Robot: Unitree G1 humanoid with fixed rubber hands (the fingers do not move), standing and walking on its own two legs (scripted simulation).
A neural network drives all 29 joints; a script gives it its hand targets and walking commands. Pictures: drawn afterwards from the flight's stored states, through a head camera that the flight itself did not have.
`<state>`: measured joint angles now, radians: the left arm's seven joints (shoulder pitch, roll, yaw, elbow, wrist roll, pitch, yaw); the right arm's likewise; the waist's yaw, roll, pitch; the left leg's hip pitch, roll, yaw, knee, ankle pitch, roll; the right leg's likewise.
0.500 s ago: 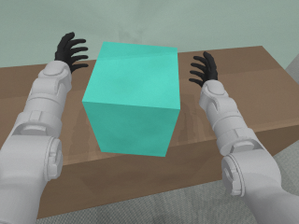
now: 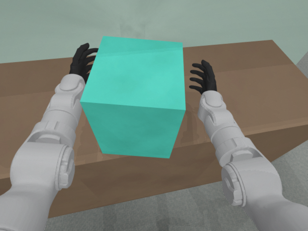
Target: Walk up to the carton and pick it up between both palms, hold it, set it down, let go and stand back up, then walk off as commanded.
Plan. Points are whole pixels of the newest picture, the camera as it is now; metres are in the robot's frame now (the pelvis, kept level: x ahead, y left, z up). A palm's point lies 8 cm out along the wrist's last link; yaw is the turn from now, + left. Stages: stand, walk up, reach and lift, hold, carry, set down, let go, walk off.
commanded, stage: reach and lift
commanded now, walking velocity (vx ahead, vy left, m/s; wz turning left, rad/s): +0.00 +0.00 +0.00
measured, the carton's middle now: (139, 102) +0.44 +0.03 +0.05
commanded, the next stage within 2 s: none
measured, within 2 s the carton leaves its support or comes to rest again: neither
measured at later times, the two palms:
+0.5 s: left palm (81, 79) +0.46 +0.17 +0.11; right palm (196, 94) +0.43 -0.12 +0.10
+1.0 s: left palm (85, 84) +0.45 +0.16 +0.11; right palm (201, 101) +0.40 -0.13 +0.10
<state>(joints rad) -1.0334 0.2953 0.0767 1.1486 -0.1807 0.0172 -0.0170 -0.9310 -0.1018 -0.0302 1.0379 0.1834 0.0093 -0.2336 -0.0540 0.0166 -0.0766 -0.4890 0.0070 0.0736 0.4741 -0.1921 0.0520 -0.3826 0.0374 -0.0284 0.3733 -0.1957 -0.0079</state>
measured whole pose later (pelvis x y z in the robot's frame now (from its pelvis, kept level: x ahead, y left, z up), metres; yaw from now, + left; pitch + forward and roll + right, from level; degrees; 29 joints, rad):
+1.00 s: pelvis -0.01 +0.01 +0.00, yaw +0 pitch +10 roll -3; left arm -1.02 0.12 0.42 1.15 0.23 -0.03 -0.02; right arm -0.85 0.14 -0.59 0.91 -0.43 -0.04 -0.13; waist -0.05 -0.01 -0.09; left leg -0.48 0.01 0.07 0.47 -0.18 0.05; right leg -0.35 0.04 -0.03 0.33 -0.16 0.00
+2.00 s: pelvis -0.02 +0.01 +0.00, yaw +0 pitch +10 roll -3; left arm -1.01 0.10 0.44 1.15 0.25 -0.03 -0.01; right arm -0.82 0.15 -0.61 0.89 -0.44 -0.06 -0.12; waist -0.05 -0.01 -0.09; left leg -0.48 0.01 0.07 0.47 -0.17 0.05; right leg -0.35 0.04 -0.03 0.33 -0.15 0.00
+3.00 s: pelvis -0.05 +0.02 +0.00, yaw +0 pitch +5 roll -4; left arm -1.01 0.06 0.28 1.03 0.21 0.28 0.13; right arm -0.88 0.00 -0.46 0.94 -0.09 0.18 -0.08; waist -0.05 -0.02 -0.17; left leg -0.44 0.01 0.07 0.47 -0.13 0.05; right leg -0.31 0.04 -0.03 0.33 -0.11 0.01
